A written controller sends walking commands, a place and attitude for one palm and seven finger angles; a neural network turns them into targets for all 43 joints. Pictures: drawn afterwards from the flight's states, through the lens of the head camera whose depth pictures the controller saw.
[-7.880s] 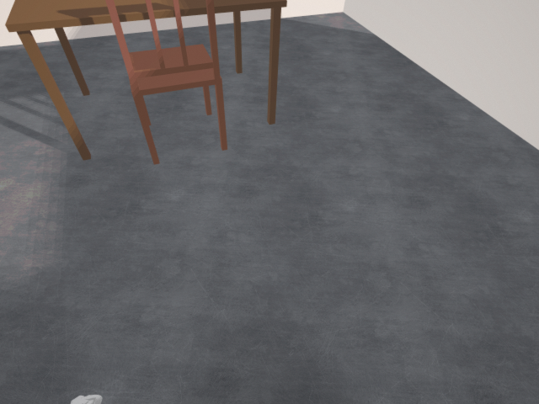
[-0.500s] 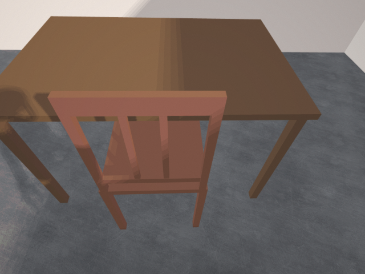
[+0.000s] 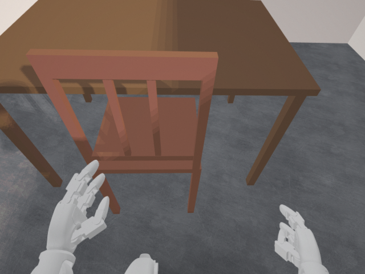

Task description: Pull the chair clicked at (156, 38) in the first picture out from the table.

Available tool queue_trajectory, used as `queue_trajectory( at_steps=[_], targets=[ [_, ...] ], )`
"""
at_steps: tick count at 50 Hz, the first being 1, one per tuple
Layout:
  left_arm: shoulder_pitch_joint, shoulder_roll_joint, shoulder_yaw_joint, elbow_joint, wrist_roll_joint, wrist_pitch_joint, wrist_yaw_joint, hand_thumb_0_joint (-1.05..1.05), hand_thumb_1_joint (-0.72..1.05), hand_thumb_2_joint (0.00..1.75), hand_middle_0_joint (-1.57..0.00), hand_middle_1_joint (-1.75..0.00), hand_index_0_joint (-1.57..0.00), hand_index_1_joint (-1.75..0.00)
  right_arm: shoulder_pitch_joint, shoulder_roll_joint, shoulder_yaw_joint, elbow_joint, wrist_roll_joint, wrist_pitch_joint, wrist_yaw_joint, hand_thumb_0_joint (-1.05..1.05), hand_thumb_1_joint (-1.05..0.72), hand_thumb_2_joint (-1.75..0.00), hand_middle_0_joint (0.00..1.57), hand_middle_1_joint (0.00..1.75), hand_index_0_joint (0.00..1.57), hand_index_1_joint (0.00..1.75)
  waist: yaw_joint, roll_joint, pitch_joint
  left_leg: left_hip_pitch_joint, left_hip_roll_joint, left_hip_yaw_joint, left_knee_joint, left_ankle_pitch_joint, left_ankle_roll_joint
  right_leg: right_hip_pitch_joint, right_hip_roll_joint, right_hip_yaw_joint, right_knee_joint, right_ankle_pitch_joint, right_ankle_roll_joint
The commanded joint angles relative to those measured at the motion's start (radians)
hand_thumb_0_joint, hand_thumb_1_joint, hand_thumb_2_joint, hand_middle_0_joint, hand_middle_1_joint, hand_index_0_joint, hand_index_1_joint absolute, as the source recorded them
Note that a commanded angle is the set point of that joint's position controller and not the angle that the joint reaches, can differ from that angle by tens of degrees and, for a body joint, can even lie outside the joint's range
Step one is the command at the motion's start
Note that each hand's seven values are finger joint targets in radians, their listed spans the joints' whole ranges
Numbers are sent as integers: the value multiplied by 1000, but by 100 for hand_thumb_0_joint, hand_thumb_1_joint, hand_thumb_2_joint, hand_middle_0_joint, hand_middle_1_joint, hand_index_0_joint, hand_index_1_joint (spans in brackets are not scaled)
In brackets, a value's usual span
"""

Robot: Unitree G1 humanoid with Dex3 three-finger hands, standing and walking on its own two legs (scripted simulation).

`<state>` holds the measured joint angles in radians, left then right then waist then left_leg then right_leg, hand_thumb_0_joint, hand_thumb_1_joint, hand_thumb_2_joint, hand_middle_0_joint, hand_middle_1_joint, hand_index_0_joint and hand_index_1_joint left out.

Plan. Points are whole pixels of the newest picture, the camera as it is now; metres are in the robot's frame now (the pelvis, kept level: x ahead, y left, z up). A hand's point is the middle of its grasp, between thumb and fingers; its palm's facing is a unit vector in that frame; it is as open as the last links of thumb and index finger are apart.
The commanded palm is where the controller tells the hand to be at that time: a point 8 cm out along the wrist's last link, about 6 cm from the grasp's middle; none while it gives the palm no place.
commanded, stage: raise the hand toward the chair's back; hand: left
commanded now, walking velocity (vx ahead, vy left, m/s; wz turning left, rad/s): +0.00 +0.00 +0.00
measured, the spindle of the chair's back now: (119, 122) +0.52 +0.21 -0.01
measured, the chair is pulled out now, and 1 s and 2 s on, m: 0.00 0.00 0.00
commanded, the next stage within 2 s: aim the fingers beside a spindle in 1.76 s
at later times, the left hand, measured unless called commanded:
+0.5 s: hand (91, 221) +0.22 +0.20 +0.02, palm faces +0.07 -1.00 -0.06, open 12.9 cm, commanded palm +0.19 +0.26 +0.02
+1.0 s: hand (70, 218) +0.22 +0.24 +0.03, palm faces +0.08 -1.00 -0.03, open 16.6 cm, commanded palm +0.20 +0.29 +0.03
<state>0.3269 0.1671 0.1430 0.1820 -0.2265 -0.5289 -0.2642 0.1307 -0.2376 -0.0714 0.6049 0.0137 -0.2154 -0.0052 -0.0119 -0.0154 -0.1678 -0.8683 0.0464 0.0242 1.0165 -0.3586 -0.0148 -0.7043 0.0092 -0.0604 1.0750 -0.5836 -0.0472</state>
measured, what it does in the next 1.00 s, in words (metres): stands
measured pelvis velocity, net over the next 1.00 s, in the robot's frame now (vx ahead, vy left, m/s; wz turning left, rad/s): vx -0.01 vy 0.04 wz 0.01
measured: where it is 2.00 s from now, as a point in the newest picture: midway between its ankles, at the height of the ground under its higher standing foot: outside the picture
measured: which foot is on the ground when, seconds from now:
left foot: down 0.00-1.00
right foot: down 0.00-1.00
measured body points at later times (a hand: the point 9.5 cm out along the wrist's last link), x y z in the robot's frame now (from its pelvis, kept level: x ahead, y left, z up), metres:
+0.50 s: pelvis -0.01 +0.00 -0.02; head +0.05 +0.00 +0.43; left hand +0.21 +0.25 +0.02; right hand +0.13 -0.24 -0.12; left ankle +0.08 +0.13 -0.67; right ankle -0.03 -0.09 -0.67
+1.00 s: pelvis -0.01 +0.04 -0.01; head +0.06 +0.06 +0.43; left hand +0.21 +0.29 +0.03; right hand +0.20 -0.18 -0.08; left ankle +0.08 +0.13 -0.67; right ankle -0.03 -0.09 -0.67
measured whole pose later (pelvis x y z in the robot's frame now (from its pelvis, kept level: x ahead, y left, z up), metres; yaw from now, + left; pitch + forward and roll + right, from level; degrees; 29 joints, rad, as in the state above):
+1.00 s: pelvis -0.01 +0.04 -0.01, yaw +0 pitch +15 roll -4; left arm 0.33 0.24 0.17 0.05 -0.25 -0.40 -0.19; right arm 0.18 -0.20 0.02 0.53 0.02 -0.17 -0.05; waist 0.00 0.03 -0.14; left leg -0.99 0.04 -0.02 1.12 -0.39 0.04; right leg -0.76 0.01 -0.10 1.09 -0.58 0.00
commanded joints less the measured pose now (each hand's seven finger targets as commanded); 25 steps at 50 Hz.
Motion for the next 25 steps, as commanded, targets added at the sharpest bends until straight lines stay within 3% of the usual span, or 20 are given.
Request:
queue_trajectory(
  at_steps=[1, 2, 3, 5, 6, 9, 12, 14, 16, 17, 19, 20, 25],
  targets=[
    [77, 185, 158, -221, -62, 23, -14, 0, 48, 72, -16, -23, -16, -23, -88, -101, -22, -253, 16, -7, -36, 0, -90, -90, 20, 30, 20, 30, 64, -17, -129, 59, -66, 5, 32, 6, 33, -59, -21, 146, -188, 146, 49],
    [7, 180, 142, -319, -62, 14, 10, 0, 46, 71, -16, -23, -16, -23, -71, -94, -18, -270, 12, -4, -45, 0, -90, -90, 20, 30, 20, 30, 46, 16, -148, 55, -61, 0, 54, -9, 40, -73, -26, 171, -194, 107, 52],
    [-7, 189, 157, -366, -53, -1, 37, 0, 43, 70, -15, -23, -15, -23, -46, -80, -19, -259, 10, -1, -53, 0, -90, -90, 20, 30, 20, 30, 37, 51, -139, 67, -49, -7, 67, -13, 43, -94, -22, 174, -197, 83, 48],
    [-91, 186, 116, -492, -36, -63, 68, 0, 39, 68, -15, -22, -15, -22, -6, -76, -9, -242, -3, -9, -67, 0, -90, -90, 20, 30, 20, 30, 3, 132, -151, 97, -32, -21, 90, 13, 52, -143, -11, 158, -179, 107, 38],
    [-142, 206, 109, -533, -26, -88, 74, 0, 36, 67, -15, -22, -15, -22, 12, -81, -5, -228, -6, -13, -75, 0, -90, -90, 20, 30, 20, 30, -23, 99, -171, 89, -24, -27, 109, 14, 55, -164, -4, 156, -168, 107, 42],
    [-142, 171, 34, -438, -31, -99, 26, 0, 29, 64, -14, -20, -14, -20, 19, -92, 11, -186, -3, -41, -88, 0, -90, -90, 20, 30, 20, 30, -56, 117, -110, 56, -15, -48, 125, -19, 55, -218, 1, 151, -176, 71, 41],
    [-94, 170, 39, -281, -57, -8, -38, 0, 22, 61, -13, -19, -13, -19, 17, -107, 21, -171, 14, -52, -97, 0, -90, -90, 20, 30, 20, 30, -47, 37, -89, 4, -17, -57, 118, -53, 56, -188, -5, 165, -211, 15, 53],
    [-60, 213, 100, -263, -77, 61, -53, 0, 18, 59, -13, -19, -13, -19, 10, -110, 20, -172, 21, -51, -101, 0, -90, -90, 20, 30, 20, 30, -10, 32, -153, 17, -22, -57, 103, -29, 57, -112, -19, 182, -225, 40, 61],
    [-1, 216, 149, -244, -86, 118, -34, 0, 13, 57, -12, -18, -12, -18, -6, -99, 16, -171, 23, -45, -98, 0, -90, -90, 20, 30, 20, 30, 25, 38, -188, 55, -24, -60, 68, 21, 57, -65, -16, 157, -216, 113, 61],
    [8, 202, 148, -274, -88, 126, -19, 0, 11, 56, -12, -18, -12, -18, 1, -92, 17, -174, 23, -41, -94, 0, -90, -90, 20, 30, 20, 30, 26, 24, -201, 74, -24, -60, 52, 51, 57, -43, -20, 142, -209, 170, 64],
    [29, 204, 179, -303, -82, 117, 22, 0, 6, 54, -12, -17, -12, -17, -1, -79, 8, -163, 16, -35, -88, 0, -90, -90, 20, 30, 20, 30, 35, 3, -227, 94, -23, -58, 37, 99, 54, -15, -23, 123, -187, 276, 72],
    [29, 186, 165, -313, -73, 103, 42, 0, 4, 53, -11, -16, -11, -16, 0, -74, 8, -158, 13, -34, -83, 0, -90, -90, 20, 30, 20, 30, 33, 28, -209, 104, -23, -56, 26, 111, 52, -32, -19, 105, -178, 294, 68],
    [37, 155, 130, -274, -50, 18, 71, 0, -8, 48, -10, -15, -10, -15, 17, -85, -5, -135, 3, -39, -68, 0, -90, -90, 20, 30, 20, 30, 11, -3, -173, 119, -21, -55, 11, 117, 52, -97, 1, 52, -147, 276, 55]
  ],
)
